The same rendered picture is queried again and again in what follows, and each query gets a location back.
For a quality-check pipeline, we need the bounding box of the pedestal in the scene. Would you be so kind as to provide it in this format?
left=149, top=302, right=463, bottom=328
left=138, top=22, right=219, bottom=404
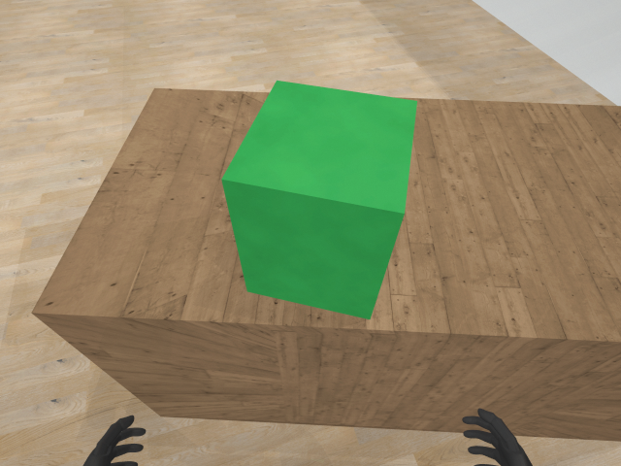
left=31, top=88, right=621, bottom=442

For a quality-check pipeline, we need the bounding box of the robot left hand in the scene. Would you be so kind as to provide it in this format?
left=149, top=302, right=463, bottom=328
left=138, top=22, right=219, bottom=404
left=83, top=416, right=146, bottom=466

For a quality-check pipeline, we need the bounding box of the carton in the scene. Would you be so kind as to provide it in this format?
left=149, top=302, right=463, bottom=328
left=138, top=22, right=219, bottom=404
left=221, top=81, right=417, bottom=319

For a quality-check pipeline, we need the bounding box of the robot right hand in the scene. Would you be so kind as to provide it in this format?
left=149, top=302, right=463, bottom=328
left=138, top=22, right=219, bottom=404
left=462, top=409, right=533, bottom=466

